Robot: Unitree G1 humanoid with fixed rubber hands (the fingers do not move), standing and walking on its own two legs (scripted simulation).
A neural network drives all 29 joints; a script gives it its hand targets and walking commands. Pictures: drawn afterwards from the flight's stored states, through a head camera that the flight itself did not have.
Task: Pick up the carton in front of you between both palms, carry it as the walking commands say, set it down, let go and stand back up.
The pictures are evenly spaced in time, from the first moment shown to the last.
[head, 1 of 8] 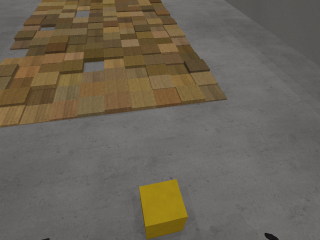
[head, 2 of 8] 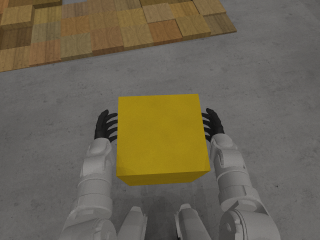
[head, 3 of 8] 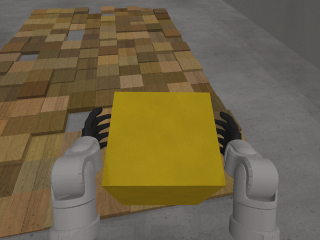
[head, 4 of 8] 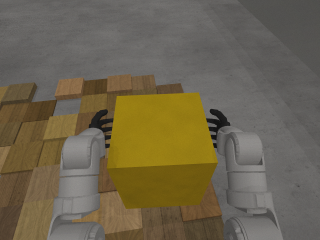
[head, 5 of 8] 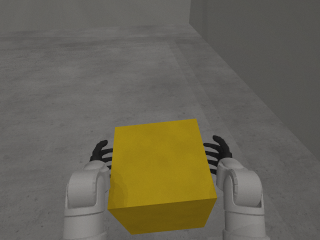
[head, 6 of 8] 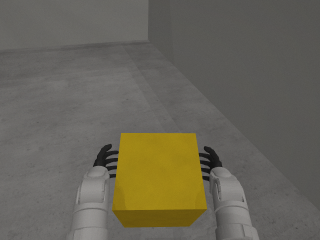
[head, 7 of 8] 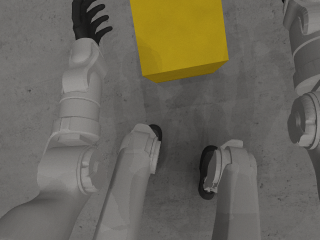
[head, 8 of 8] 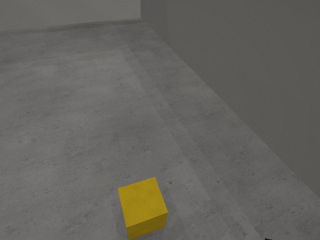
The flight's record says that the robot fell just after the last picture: no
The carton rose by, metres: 0.79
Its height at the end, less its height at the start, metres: +0.00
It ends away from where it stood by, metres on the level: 7.04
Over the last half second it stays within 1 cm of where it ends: yes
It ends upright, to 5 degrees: yes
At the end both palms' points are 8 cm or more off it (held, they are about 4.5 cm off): yes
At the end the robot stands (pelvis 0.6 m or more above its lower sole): yes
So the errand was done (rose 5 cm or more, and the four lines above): yes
